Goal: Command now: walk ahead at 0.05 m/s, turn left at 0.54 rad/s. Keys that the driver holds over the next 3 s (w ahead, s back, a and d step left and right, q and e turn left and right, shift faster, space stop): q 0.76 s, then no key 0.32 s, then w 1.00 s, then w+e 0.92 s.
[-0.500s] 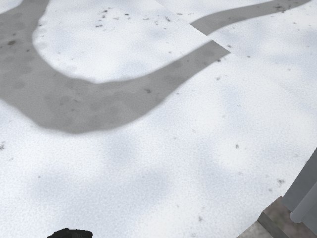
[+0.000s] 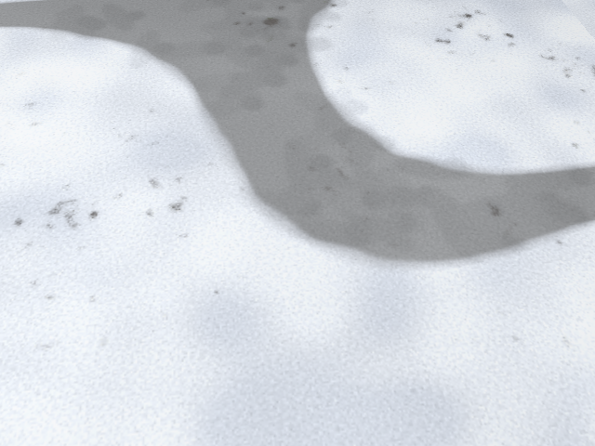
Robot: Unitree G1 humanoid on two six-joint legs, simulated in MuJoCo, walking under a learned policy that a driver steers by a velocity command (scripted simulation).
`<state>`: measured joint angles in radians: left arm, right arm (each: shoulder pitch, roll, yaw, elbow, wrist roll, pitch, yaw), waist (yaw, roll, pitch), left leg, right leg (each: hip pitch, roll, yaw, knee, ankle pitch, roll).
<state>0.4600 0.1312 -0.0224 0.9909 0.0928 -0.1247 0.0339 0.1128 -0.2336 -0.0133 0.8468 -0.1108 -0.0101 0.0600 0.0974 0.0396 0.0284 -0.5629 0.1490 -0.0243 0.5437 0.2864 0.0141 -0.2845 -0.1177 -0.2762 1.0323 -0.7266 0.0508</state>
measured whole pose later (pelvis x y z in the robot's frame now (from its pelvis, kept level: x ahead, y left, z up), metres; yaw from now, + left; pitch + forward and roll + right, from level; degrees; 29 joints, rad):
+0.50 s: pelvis +0.15 +0.04 -0.09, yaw +19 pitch +2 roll +0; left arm -0.08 0.18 0.01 0.58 -0.01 0.02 0.05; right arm 0.23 -0.26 -0.05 0.78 0.02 0.07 -0.08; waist -0.06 -0.05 -0.01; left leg -0.37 -0.06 -0.15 0.59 -0.26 0.00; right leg -0.58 0.02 0.08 0.82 -0.15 0.10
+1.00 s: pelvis +0.20 +0.06 -0.10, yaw +33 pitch +3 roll +0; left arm 0.24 0.26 0.07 0.73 0.00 0.02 0.05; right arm 0.13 -0.20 -0.05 0.65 0.00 0.04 0.00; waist 0.04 -0.04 -0.01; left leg -0.37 -0.05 0.00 0.61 -0.30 0.04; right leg -0.40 -0.10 -0.07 0.75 -0.45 0.04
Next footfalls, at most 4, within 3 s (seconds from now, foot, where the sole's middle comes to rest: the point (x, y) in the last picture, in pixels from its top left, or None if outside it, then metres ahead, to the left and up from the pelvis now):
0.10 left None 0.18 0.18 -0.86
0.52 right None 0.30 -0.05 -0.86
0.94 left None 0.19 0.17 -0.86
1.38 right None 0.36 0.00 -0.86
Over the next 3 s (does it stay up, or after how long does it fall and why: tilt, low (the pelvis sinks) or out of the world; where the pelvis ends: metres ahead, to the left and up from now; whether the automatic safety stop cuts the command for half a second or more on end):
stays up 1.06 0.45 -0.08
